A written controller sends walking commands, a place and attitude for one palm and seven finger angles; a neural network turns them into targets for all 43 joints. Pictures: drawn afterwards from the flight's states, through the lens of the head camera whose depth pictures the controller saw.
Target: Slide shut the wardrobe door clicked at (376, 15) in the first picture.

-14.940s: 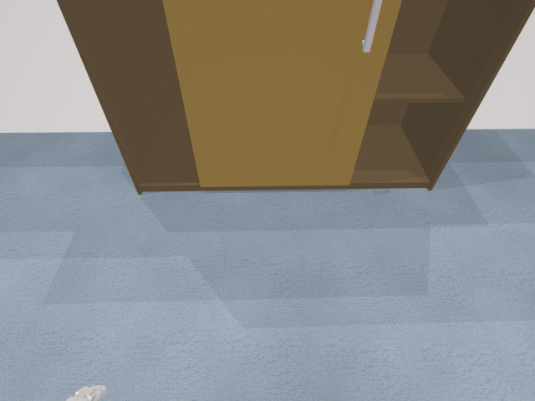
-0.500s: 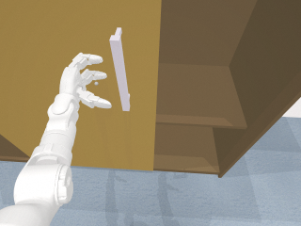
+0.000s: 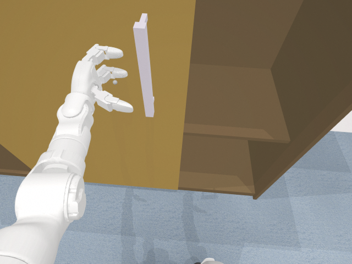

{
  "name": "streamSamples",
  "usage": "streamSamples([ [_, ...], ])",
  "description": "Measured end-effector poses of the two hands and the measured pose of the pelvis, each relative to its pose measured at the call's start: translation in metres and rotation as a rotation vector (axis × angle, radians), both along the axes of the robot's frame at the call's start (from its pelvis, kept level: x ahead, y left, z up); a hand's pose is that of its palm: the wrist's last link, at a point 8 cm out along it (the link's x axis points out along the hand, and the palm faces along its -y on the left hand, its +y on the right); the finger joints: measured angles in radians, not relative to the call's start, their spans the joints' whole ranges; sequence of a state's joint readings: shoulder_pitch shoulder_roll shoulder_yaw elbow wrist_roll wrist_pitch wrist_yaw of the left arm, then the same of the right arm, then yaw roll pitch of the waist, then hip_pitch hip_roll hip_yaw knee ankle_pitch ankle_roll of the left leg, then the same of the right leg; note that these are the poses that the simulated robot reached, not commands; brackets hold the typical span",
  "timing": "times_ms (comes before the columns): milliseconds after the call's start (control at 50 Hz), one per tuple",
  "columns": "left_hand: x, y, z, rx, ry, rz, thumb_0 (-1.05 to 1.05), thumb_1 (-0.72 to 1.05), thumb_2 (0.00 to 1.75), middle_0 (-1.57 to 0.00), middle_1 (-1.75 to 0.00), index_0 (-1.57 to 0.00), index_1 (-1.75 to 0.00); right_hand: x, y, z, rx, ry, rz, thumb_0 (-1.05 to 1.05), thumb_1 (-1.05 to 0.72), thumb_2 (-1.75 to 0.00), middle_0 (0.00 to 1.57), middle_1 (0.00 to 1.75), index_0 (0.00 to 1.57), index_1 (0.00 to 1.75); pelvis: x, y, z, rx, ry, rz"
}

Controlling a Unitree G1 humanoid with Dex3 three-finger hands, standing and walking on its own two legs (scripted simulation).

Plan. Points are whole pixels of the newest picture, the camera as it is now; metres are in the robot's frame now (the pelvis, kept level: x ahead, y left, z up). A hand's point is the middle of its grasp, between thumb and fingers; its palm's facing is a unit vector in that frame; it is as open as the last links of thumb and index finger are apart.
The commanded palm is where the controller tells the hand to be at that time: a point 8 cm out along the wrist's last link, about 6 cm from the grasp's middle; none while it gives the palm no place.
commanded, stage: move the hooked fingers beside the handle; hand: left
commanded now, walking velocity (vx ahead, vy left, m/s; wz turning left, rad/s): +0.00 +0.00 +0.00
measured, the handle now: (147, 73) +0.51 +0.06 +0.14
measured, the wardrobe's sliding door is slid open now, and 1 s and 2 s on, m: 0.44 0.44 0.44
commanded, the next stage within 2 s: feel for the door with the fingertips in 1.54 s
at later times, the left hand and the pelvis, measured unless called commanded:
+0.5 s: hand (119, 87) +0.48 +0.12 +0.13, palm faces -0.08 -1.00 -0.02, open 13.8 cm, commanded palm +0.45 +0.16 +0.12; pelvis +0.01 +0.00 +0.00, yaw +0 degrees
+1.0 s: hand (123, 91) +0.46 +0.11 +0.13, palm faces -0.09 -1.00 -0.02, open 13.9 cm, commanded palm +0.43 +0.17 +0.13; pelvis +0.04 -0.01 +0.01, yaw -2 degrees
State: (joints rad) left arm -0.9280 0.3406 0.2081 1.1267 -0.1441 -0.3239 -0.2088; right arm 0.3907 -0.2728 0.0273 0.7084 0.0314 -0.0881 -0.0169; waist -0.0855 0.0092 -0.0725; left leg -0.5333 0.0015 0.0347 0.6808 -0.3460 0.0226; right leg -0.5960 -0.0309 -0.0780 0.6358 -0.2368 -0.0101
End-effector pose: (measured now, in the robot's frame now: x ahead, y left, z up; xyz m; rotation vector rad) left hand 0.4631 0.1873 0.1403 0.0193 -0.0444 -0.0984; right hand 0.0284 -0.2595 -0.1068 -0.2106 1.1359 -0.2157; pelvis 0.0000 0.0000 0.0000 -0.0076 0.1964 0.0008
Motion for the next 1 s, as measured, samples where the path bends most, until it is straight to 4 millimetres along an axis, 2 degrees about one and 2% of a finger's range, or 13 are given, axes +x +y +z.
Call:
streamSamples([
  [220, -0.001, -0.002, -0.001, -0.001, -0.012, 0.011, -0.01, -0.50, 0.30, -0.40, -1.23, -0.34, -1.23, -0.014, -0.001, -0.002, 0.004, 0.026, -0.011, 0.01, -0.90, -0.90, 0.20, 0.30, 0.20, 0.30, -0.004, -0.001, -0.003, 0.000, 0.009, 0.001],
  [400, -0.003, -0.005, -0.006, -0.004, -0.010, 0.017, -0.01, -0.50, 0.30, -0.37, -1.26, -0.33, -1.24, -0.008, 0.001, -0.005, 0.020, 0.031, -0.008, 0.01, -0.90, -0.90, 0.20, 0.30, 0.20, 0.30, 0.000, -0.001, -0.003, -0.001, 0.010, 0.000],
  [660, -0.005, -0.017, -0.022, -0.010, 0.017, 0.010, -0.01, -0.50, 0.30, -0.33, -1.24, -0.31, -1.23, 0.027, 0.007, -0.002, 0.043, -0.041, -0.025, 0.01, -0.90, -0.90, 0.20, 0.30, 0.20, 0.30, 0.017, 0.000, 0.002, -0.002, -0.016, -0.019],
  [840, -0.008, -0.020, -0.017, 0.002, 0.004, 0.004, -0.01, -0.50, 0.30, -0.33, -1.22, -0.31, -1.22, 0.055, 0.009, 0.002, 0.056, -0.096, -0.024, 0.01, -0.90, -0.90, 0.20, 0.30, 0.20, 0.30, 0.031, -0.002, 0.008, -0.002, -0.042, -0.029],
  [1000, -0.020, -0.020, -0.009, -0.005, -0.005, 0.011, -0.01, -0.50, 0.30, -0.31, -1.21, -0.30, -1.21, 0.081, 0.006, 0.009, 0.067, -0.158, -0.013, 0.01, -0.90, -0.90, 0.20, 0.30, 0.20, 0.30, 0.039, -0.006, 0.012, -0.002, -0.068, -0.035],
])
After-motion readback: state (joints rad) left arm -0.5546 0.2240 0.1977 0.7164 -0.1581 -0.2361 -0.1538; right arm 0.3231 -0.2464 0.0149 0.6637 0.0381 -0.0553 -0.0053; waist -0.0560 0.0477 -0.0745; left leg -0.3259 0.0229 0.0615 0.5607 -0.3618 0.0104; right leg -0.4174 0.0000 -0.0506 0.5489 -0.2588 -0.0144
